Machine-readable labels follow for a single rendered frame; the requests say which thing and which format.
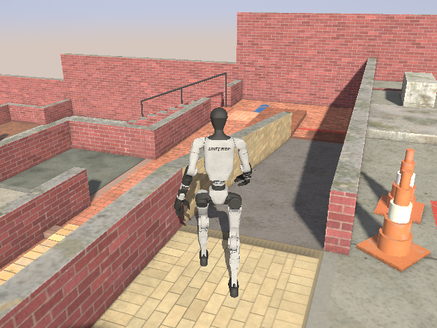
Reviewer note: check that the robot left forearm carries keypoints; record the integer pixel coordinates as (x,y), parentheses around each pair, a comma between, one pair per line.
(186,182)

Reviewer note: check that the robot torso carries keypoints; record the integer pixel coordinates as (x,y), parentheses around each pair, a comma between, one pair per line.
(219,164)

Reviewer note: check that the robot head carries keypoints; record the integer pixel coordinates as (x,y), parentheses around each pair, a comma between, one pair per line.
(218,118)

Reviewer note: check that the robot left hand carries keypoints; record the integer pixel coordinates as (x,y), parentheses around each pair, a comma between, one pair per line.
(178,208)

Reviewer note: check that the right robot upper arm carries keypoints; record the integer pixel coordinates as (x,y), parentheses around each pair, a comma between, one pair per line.
(243,154)

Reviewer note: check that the robot right hand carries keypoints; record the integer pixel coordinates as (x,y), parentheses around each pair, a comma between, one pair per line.
(240,177)

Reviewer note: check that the left robot upper arm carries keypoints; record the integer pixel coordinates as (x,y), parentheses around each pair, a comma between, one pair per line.
(197,144)

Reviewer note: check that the robot right forearm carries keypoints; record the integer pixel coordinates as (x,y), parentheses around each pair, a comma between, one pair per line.
(247,175)

